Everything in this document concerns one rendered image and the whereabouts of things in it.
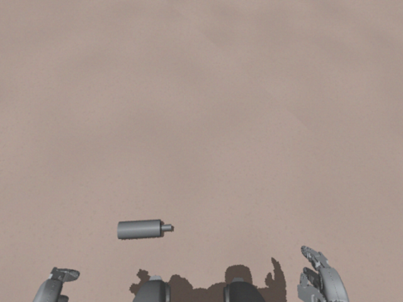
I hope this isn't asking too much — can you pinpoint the left robot hand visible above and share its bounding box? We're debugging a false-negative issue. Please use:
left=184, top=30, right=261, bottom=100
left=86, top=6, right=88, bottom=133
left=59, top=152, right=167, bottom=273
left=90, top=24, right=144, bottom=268
left=33, top=267, right=80, bottom=302

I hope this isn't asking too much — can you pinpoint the right robot hand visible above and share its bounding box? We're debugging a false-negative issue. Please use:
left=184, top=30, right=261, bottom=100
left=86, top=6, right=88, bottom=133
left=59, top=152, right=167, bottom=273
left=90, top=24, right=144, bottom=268
left=297, top=246, right=349, bottom=302

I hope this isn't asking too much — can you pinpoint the bottle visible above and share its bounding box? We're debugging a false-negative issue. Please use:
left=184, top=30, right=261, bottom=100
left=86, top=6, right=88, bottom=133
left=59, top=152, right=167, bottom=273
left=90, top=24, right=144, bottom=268
left=117, top=220, right=171, bottom=239

